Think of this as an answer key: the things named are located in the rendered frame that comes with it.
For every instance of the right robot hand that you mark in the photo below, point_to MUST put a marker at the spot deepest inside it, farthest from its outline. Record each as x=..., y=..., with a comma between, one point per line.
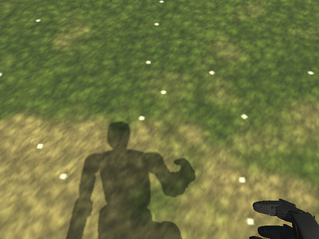
x=304, y=225

